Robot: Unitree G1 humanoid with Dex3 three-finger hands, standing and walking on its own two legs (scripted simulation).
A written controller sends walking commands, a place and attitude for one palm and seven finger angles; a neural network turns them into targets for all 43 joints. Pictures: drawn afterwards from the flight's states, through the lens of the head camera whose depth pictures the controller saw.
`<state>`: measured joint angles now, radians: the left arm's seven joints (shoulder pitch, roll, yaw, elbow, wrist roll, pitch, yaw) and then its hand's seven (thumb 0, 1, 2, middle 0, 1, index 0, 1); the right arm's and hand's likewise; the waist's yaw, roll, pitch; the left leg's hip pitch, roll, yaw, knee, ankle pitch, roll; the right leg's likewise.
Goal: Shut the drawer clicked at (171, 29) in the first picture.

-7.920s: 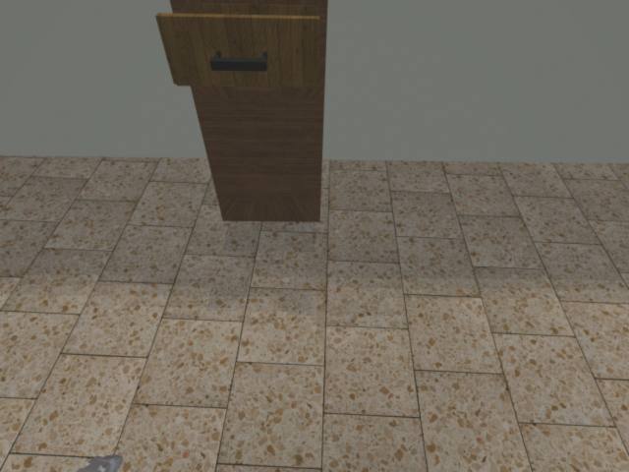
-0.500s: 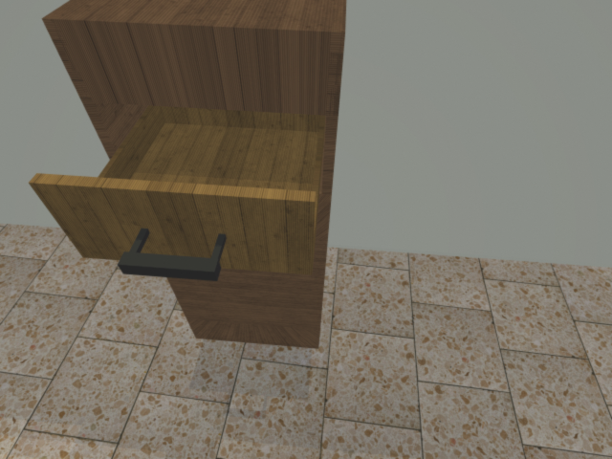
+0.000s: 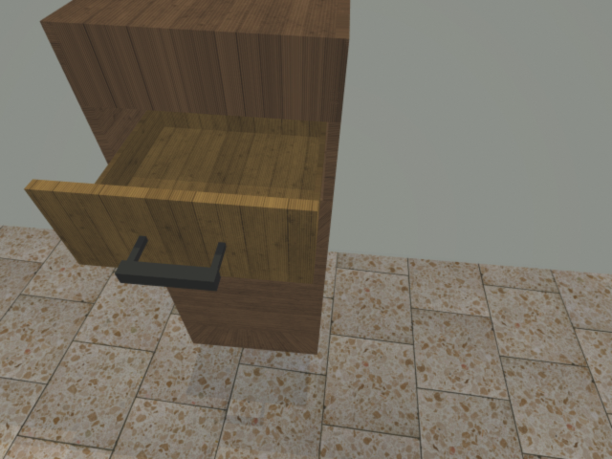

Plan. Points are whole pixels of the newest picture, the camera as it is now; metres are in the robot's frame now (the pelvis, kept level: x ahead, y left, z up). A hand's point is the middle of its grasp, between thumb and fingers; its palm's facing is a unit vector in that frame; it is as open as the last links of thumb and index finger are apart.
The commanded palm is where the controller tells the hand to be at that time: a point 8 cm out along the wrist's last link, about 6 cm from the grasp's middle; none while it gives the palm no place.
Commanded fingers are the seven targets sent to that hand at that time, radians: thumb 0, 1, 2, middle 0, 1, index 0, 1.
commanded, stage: look again from close up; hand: left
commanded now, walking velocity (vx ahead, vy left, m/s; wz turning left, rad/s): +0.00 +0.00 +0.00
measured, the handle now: (174, 261) +0.36 +0.21 +0.05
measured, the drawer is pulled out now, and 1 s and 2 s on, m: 0.20 0.20 0.20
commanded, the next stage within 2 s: raise the hand and make a fist in 0.32 s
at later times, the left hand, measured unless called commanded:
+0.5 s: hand out of the picture +0.04 +0.20 -0.14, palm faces +0.16 -0.96 -0.23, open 7.2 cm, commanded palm +0.09 +0.23 -0.06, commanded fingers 0.00 0.90 0.90 -0.30 -0.41 -0.30 -0.41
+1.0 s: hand (157, 451) +0.13 +0.17 +0.01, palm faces +0.05 -1.00 -0.07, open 5.1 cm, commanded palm +0.12 +0.23 +0.02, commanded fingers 0.00 0.90 0.90 -0.80 -0.95 -0.80 -0.95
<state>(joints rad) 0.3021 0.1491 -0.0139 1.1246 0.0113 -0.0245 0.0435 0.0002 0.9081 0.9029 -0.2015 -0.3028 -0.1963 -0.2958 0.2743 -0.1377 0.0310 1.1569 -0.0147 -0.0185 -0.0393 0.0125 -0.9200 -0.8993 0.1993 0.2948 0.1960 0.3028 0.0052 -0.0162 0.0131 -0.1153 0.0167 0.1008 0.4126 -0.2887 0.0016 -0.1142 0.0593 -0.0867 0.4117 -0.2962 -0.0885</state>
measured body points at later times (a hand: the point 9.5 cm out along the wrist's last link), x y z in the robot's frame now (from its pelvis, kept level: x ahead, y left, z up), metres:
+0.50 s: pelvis -0.01 +0.01 +0.00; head +0.01 +0.00 +0.45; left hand +0.03 +0.25 -0.12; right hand +0.01 -0.22 -0.15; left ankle -0.04 +0.11 -0.74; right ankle -0.04 -0.05 -0.74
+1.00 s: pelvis -0.07 +0.00 -0.06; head -0.05 +0.00 +0.39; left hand +0.12 +0.23 +0.02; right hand +0.16 -0.20 -0.10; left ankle -0.04 +0.11 -0.74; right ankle -0.04 -0.05 -0.74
